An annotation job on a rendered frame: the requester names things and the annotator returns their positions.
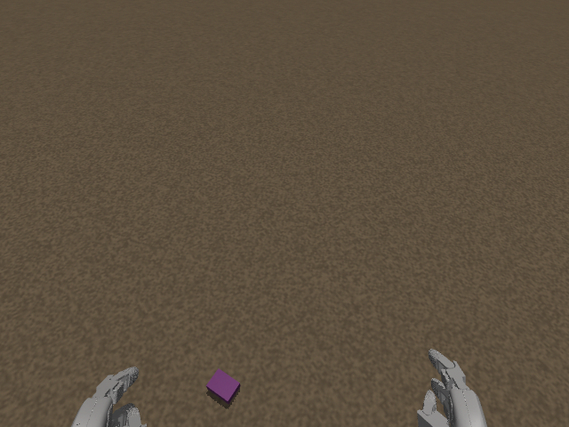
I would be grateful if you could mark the small box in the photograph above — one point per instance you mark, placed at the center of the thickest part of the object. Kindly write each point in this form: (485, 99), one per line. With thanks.
(223, 386)

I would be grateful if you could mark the left robot hand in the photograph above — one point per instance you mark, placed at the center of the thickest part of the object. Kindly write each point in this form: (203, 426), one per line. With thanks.
(97, 411)

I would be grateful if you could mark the right robot hand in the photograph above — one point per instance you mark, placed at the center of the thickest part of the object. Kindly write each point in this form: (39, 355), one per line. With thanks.
(462, 406)

